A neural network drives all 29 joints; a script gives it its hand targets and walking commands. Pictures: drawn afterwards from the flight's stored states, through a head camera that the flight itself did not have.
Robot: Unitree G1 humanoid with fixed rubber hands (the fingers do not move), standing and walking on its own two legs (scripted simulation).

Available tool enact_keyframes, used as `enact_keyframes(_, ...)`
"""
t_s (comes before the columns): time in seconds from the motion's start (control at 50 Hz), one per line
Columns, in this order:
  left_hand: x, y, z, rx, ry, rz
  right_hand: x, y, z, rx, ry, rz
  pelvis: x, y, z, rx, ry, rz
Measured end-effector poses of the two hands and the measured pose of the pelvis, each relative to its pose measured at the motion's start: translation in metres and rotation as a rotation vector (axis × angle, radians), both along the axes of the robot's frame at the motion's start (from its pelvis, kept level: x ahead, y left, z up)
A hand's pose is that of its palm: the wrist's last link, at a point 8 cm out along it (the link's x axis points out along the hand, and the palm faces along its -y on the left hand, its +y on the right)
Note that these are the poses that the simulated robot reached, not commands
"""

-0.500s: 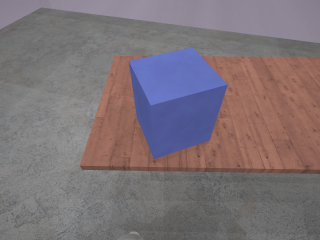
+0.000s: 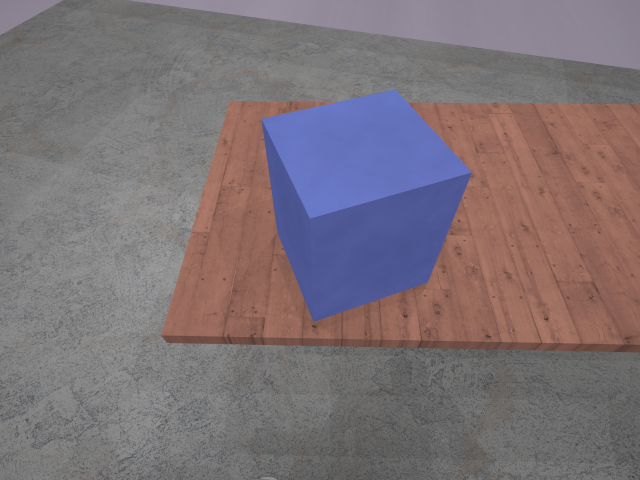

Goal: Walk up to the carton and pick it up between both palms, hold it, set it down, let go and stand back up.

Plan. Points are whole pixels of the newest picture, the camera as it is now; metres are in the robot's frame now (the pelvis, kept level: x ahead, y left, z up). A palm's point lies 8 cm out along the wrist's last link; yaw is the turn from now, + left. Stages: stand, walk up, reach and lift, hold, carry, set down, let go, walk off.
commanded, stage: walk up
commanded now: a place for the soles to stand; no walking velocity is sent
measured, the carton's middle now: (353, 209) +0.51 -0.03 +0.02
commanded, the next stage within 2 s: none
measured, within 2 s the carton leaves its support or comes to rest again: neither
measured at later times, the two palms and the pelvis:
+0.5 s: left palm out of the picture +0.08 +0.31 -0.10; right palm out of the picture +0.05 -0.30 -0.12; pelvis +0.00 +0.00 +0.00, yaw +0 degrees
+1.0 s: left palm out of the picture +0.11 +0.22 -0.09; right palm out of the picture +0.09 -0.41 -0.10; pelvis +0.04 -0.08 +0.01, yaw -2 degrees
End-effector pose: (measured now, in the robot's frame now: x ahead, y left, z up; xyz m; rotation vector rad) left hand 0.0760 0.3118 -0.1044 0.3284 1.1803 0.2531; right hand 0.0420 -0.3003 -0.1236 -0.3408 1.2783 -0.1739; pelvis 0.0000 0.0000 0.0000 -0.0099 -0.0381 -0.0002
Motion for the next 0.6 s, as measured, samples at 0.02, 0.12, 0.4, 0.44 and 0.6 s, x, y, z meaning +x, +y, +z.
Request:
enact_keyframes(0.02, 0.001, -0.0002, 0.0001, 0.0, 0.0, -0.001, 0.0016, -0.0001, 0.0, 0.0, -0.001, 0.0, 0.0009, -0.0002, 0.0, 0.0, 0.001, 0.0)
enact_keyframes(0.12, 0.0029, -0.0006, 0.0, 0.0, -0.001, -0.001, 0.0084, 0.0006, 0.0001, 0.002, -0.012, 0.003, 0.0027, -0.0005, 0.0002, 0.001, 0.004, 0.0)
enact_keyframes(0.4, 0.0025, -0.0001, 0.0005, -0.005, -0.023, -0.002, 0.0104, 0.0021, 0.0023, 0.001, -0.039, 0.003, -0.001, 0.0006, 0.0001, -0.001, -0.001, 0.0)
enact_keyframes(0.44, 0.003, 0.0002, 0.0009, -0.005, -0.03, -0.002, 0.0109, 0.0029, 0.0027, 0.001, -0.047, 0.003, -0.0016, 0.001, 0.0001, -0.001, -0.002, 0.0)
enact_keyframes(0.6, 0.0038, 0.0004, 0.0016, -0.013, -0.049, -0.003, 0.0113, 0.0021, 0.0058, -0.006, -0.065, 0.002, -0.0035, 0.0021, 0.0005, -0.002, -0.005, 0.0)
